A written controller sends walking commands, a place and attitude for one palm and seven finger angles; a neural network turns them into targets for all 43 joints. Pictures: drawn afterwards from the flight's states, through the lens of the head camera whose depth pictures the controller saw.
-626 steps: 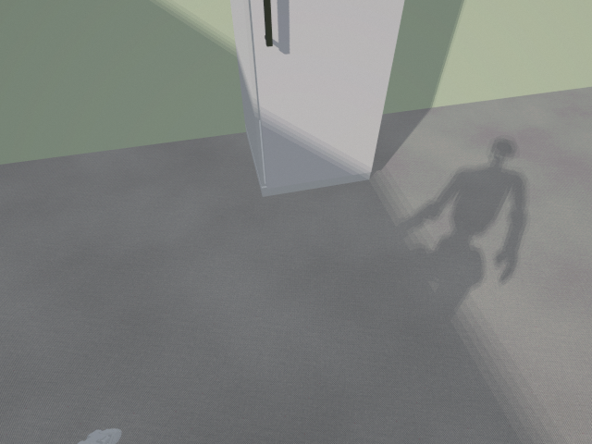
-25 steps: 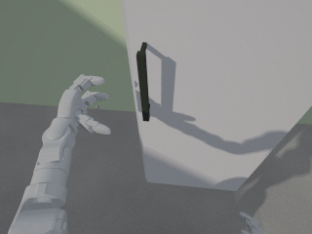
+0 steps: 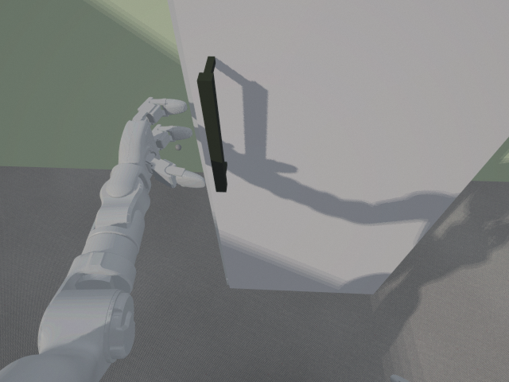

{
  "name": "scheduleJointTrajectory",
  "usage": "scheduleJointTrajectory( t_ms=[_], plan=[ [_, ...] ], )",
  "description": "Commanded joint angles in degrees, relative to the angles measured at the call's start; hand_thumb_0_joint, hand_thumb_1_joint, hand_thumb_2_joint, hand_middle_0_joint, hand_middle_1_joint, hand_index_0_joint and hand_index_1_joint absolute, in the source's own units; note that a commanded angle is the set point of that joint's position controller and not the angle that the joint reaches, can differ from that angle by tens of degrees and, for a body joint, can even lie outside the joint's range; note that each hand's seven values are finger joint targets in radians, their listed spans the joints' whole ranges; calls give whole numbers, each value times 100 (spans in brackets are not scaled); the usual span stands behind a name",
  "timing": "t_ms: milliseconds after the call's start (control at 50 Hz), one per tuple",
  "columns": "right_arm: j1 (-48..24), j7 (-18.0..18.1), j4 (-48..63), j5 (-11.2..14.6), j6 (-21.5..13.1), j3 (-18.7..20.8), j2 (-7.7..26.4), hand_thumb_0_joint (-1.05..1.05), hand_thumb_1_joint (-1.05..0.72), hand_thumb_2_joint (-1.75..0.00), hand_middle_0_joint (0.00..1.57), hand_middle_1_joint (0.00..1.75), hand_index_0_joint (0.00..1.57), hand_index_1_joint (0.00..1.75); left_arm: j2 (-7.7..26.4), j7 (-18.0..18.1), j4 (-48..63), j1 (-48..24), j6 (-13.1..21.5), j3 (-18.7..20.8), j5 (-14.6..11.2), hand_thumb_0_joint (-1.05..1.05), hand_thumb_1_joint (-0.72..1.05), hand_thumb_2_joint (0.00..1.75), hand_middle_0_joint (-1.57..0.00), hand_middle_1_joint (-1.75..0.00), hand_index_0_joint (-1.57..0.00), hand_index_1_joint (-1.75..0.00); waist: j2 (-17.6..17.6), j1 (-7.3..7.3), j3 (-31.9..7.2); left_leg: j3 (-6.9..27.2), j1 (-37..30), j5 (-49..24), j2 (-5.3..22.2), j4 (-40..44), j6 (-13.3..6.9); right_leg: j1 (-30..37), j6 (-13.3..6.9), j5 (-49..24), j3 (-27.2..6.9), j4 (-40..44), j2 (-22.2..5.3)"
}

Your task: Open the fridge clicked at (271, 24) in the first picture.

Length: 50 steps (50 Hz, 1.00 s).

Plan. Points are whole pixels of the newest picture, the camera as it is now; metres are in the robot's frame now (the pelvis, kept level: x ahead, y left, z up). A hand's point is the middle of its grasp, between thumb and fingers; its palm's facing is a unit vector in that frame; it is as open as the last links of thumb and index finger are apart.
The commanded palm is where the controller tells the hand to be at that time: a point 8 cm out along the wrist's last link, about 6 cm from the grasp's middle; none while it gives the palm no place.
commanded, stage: move the hooked fingers beside the handle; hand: left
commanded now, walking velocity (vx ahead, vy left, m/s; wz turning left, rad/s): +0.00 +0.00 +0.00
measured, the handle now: (216, 133) +0.48 +0.06 +0.13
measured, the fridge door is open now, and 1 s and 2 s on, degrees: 0 0 0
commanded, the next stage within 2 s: feel for the door with the fingertips in 0.74 s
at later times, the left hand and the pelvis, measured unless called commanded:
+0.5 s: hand (171, 153) +0.43 +0.13 +0.13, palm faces -0.06 -1.00 +0.00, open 14.0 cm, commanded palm +0.40 +0.18 +0.13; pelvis -0.01 +0.01 +0.00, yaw +0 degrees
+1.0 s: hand (179, 151) +0.44 +0.12 +0.13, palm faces -0.08 -1.00 +0.00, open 14.0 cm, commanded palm +0.40 +0.16 +0.13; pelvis +0.00 +0.01 +0.00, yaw +0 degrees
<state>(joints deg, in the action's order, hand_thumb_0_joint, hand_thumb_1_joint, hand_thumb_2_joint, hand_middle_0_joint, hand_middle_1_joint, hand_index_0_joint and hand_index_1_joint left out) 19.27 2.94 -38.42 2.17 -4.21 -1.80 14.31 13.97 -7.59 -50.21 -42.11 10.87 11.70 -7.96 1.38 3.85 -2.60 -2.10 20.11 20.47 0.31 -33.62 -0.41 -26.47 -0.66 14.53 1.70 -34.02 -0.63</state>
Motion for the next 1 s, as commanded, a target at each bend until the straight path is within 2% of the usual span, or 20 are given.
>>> scheduleJointTrajectory(
  t_ms=[0,60,120,160,260,300,340,400,440,500,560,600,660,680,740,780,800,860,920,980],
  plan=[
    [208,8,645,12,-199,323,740,0,-90,-90,20,30,20,30,1261,-12,1221,-2389,531,403,-58,0,-50,30,-30,-120,-30,-120,-228,-149,-2178,20,-97,-1946,-104,305,-92,1783,-68,-2225,-63,115,65],
    [211,10,700,32,-146,331,749,0,-90,-90,20,30,20,30,1189,-76,1235,-2240,555,292,-77,0,-50,30,-30,-120,-30,-120,-400,-103,-2078,6,1,-1895,-82,328,-103,1835,-54,-2215,-43,123,63],
    [160,11,734,46,-155,349,736,0,-90,-90,20,30,20,30,1198,-116,1593,-2232,590,308,-127,0,-50,30,-30,-120,-30,-120,-174,-121,-2154,-7,-139,-1880,-83,335,-102,1780,-65,-2183,-62,158,82],
    [141,15,764,50,-154,351,714,0,-90,-90,20,30,20,30,948,-137,1733,-2201,557,104,-172,0,-50,30,-30,-120,-30,-120,-102,-85,-2143,6,-272,-2039,-69,328,-100,1744,-68,-2259,-20,149,80],
    [121,63,671,68,-148,337,754,0,-90,-90,20,30,20,30,996,-67,1557,-2507,449,65,-160,0,-50,30,-30,-120,-30,-120,-304,32,-1677,58,-173,-1470,-57,398,-108,1404,-49,-1627,9,289,86],
    [90,57,676,54,-181,332,730,0,-90,-90,20,30,20,30,1051,-33,1684,-2542,484,147,-138,0,-50,30,-30,-120,-30,-120,-146,-30,-1933,71,-264,-1535,-86,380,-104,1473,-62,-1691,-28,253,89],
    [62,50,684,55,-206,307,718,0,-90,-90,20,30,20,30,872,-39,1590,-2524,482,19,-155,0,-50,30,-30,-120,-30,-120,-215,7,-1888,80,-251,-1546,-73,376,-87,1417,-62,-1698,6,240,91],
    [45,54,696,50,-196,295,736,0,-90,-90,20,30,20,30,1078,-36,1405,-2415,502,197,-128,0,-50,30,-30,-120,-30,-120,-213,-63,-1846,69,-164,-1514,-86,378,-89,1457,-69,-1682,-15,218,83],
    [41,45,694,52,-210,283,717,0,-90,-90,20,30,20,30,857,-59,1325,-2566,489,11,-120,0,-50,30,-30,-120,-30,-120,-228,3,-1758,84,-162,-1501,-79,364,-76,1327,-68,-1666,7,209,83],
    [38,42,752,50,-199,287,740,0,-90,-90,20,30,20,30,1051,-73,1303,-2393,502,195,-124,0,-50,30,-30,-120,-30,-120,-252,-84,-1881,90,-131,-1585,-77,354,-69,1440,-82,-1729,-1,161,77],
    [40,34,776,45,-201,299,740,0,-90,-90,20,30,20,30,939,-89,1367,-2393,517,112,-168,0,-50,30,-30,-120,-30,-120,-358,-48,-1905,90,-158,-1662,-64,321,-76,1457,-71,-1793,17,141,76],
    [-16,17,823,58,-214,293,713,0,-90,-90,20,30,20,30,775,-123,1548,-2312,519,-13,-171,0,-50,30,-30,-120,-30,-120,-140,-82,-1953,85,-250,-1757,-65,311,-59,1395,-85,-1845,11,124,90],
    [55,40,764,52,-182,306,760,0,-90,-90,20,30,20,30,976,-80,1414,-2395,478,110,-151,0,-50,30,-30,-120,-30,-120,-418,-40,-1785,131,-144,-1605,-47,323,-70,1343,-72,-1658,35,150,94],
    [-2,39,785,63,-194,287,730,0,-90,-90,20,30,20,30,842,-86,1539,-2544,480,-19,-146,0,-50,30,-30,-120,-30,-120,-119,-11,-1813,107,-221,-1604,-62,317,-65,1257,-76,-1661,9,158,88],
    [75,37,685,44,-228,290,728,0,-90,-90,20,30,20,30,778,-25,1505,-2830,481,-79,-132,0,-50,30,-30,-120,-30,-120,-185,56,-1802,192,-275,-1522,-52,314,-45,1121,-84,-1499,48,169,106],
    [77,53,697,33,-227,293,747,0,-90,-90,20,30,20,30,978,27,1587,-2879,531,77,-125,0,-50,30,-30,-120,-30,-120,-143,4,-1969,205,-329,-1650,-49,313,-46,1213,-89,-1574,38,125,105],
    [49,40,710,28,-245,293,712,0,-90,-90,20,30,20,30,819,30,1638,-2837,541,-33,-118,0,-50,30,-30,-120,-30,-120,-19,-11,-2066,182,-392,-1674,-60,301,-37,1229,-88,-1603,30,117,105],
    [137,28,652,15,-242,299,731,0,-90,-90,20,30,20,30,728,42,1239,-2610,489,-30,-139,0,-50,30,-30,-120,-30,-120,-417,10,-1895,173,-201,-1654,-54,301,-50,1289,-78,-1647,73,130,107],
    [79,-19,723,15,-260,308,689,0,-90,-90,20,30,20,30,571,53,1584,-2458,495,-119,-111,0,-50,30,-30,-120,-30,-120,-21,-86,-2116,124,-334,-1913,-66,275,-24,1336,-99,-1873,50,78,103],
    [83,-64,747,16,-251,337,694,0,-90,-90,20,30,20,30,457,127,1640,-2074,428,-129,-138,0,-50,30,-30,-120,-30,-120,-333,-121,-1991,115,-292,-2075,-27,264,-31,1363,-81,-1996,87,80,126]
  ],
)
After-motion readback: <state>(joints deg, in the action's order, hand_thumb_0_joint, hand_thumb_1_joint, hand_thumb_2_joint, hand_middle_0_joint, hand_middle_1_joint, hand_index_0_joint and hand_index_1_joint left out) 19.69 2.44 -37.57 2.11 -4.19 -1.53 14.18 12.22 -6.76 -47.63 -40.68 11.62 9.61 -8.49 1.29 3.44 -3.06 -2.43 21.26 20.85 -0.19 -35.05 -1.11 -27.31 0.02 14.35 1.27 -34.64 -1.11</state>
